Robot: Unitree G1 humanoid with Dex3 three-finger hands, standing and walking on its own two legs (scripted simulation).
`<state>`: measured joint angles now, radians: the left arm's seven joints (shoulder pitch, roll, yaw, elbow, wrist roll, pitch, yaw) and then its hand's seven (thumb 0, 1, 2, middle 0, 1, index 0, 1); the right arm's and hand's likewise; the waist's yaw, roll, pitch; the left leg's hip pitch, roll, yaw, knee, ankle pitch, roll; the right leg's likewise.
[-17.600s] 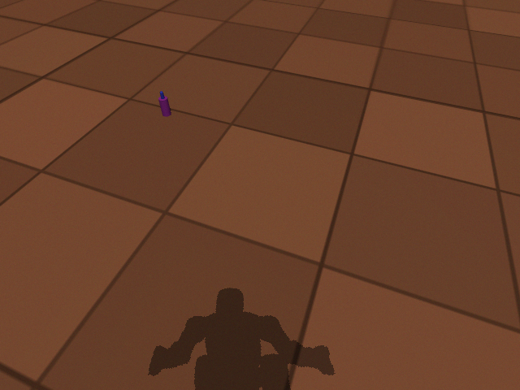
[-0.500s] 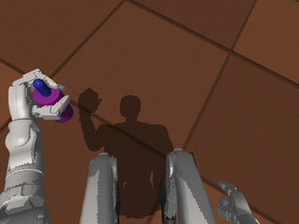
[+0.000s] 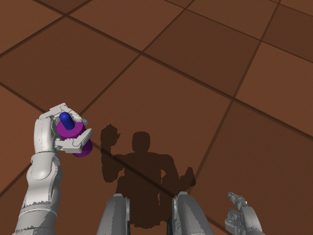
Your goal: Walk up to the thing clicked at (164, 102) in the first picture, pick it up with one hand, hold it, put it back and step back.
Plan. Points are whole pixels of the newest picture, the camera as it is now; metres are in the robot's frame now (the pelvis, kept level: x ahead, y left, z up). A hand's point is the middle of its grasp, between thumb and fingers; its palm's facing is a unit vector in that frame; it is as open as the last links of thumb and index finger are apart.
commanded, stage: lift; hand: left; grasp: from the side
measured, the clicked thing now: (74, 133) +0.37 +0.21 +0.00
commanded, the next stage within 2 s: hold in 0.86 s
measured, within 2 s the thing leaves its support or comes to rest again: neither
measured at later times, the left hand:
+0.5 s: hand (72, 116) +0.36 +0.18 +0.10, palm faces +0.15 -0.99 -0.04, open 6.6 cm
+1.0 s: hand (73, 108) +0.36 +0.17 +0.13, palm faces +0.16 -0.99 -0.03, open 6.6 cm
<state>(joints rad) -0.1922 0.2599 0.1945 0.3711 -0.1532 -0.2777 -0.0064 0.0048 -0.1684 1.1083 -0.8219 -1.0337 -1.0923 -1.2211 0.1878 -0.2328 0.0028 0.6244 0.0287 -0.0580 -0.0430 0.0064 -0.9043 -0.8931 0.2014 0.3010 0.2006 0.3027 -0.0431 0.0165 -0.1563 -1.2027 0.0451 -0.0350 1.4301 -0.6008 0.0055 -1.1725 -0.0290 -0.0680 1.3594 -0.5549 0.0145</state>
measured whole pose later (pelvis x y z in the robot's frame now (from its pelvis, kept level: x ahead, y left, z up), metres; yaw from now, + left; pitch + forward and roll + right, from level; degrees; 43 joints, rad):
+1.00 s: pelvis +0.03 -0.01 +0.09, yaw +1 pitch +9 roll -2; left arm -0.12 0.19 0.14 0.42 -0.14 -0.34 0.01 0.00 -0.16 1.10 -0.81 -1.04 -1.09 -1.23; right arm 0.23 -0.21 0.00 0.66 -0.01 -0.04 -0.04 0.01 -0.91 -0.90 0.20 0.30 0.20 0.30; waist -0.03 0.01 -0.05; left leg -0.66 0.04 0.00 0.96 -0.47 -0.01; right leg -0.65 -0.02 -0.05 0.91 -0.43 0.01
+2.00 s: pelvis +0.03 -0.01 +0.11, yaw +1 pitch +5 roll -1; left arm -0.10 0.18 0.14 0.43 -0.15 -0.35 -0.01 0.00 -0.16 1.09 -0.81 -1.04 -1.08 -1.23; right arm 0.23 -0.21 0.00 0.68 -0.01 -0.04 -0.03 0.01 -0.92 -0.90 0.20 0.30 0.20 0.30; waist -0.01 0.01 -0.01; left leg -0.52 0.04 0.00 0.84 -0.41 -0.01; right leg -0.51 -0.02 -0.05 0.80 -0.38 0.01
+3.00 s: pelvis +0.03 +0.00 +0.11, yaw +1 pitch +5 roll -1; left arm -0.13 0.19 0.14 0.48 -0.14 -0.37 0.00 0.00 -0.15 1.08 -0.80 -1.05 -1.08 -1.23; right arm 0.23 -0.21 -0.01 0.68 -0.01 -0.04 -0.02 0.01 -0.92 -0.90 0.20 0.30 0.20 0.30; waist -0.02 0.01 -0.02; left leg -0.52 0.03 0.00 0.83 -0.41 0.00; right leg -0.50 -0.02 -0.05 0.79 -0.38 0.01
